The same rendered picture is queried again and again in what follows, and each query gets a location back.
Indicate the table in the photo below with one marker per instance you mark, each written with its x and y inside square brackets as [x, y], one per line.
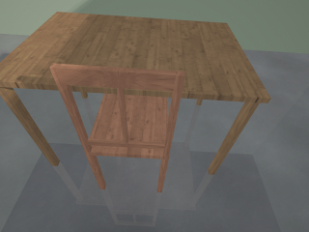
[214, 64]

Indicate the chair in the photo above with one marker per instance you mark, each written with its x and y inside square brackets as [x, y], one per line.
[126, 126]

